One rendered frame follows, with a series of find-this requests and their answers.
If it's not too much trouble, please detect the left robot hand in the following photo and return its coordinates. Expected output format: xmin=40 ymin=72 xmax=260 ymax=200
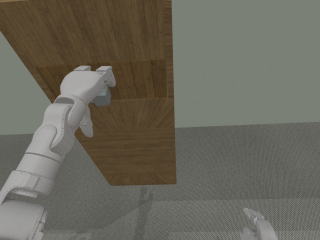
xmin=60 ymin=65 xmax=116 ymax=138

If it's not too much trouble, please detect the robot left forearm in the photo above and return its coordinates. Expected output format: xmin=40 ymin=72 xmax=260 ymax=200
xmin=0 ymin=94 xmax=87 ymax=206

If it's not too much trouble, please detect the drawer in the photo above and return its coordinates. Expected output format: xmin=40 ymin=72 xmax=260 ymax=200
xmin=35 ymin=58 xmax=167 ymax=100

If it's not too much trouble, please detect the cabinet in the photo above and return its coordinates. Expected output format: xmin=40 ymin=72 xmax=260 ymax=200
xmin=0 ymin=0 xmax=176 ymax=186

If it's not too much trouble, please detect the handle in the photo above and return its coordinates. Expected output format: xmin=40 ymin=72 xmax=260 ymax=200
xmin=94 ymin=82 xmax=112 ymax=106

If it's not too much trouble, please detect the left robot upper arm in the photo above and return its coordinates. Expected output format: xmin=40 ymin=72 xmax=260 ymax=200
xmin=0 ymin=197 xmax=49 ymax=240

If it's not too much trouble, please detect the right robot hand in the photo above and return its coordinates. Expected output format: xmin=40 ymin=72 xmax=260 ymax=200
xmin=240 ymin=208 xmax=278 ymax=240

